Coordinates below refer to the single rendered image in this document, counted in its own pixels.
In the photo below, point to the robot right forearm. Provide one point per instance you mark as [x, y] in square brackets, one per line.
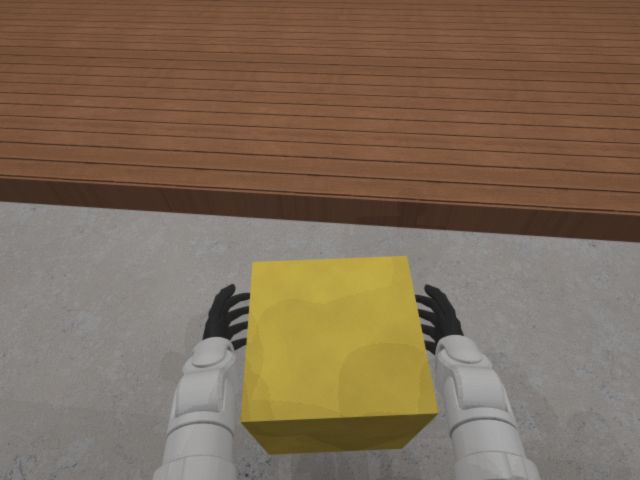
[481, 423]

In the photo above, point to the left robot hand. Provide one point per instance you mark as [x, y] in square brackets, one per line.
[219, 318]

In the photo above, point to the robot left forearm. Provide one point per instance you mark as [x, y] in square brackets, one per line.
[201, 428]

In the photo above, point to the right robot hand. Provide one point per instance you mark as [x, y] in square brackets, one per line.
[444, 317]

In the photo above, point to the carton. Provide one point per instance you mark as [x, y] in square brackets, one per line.
[335, 356]

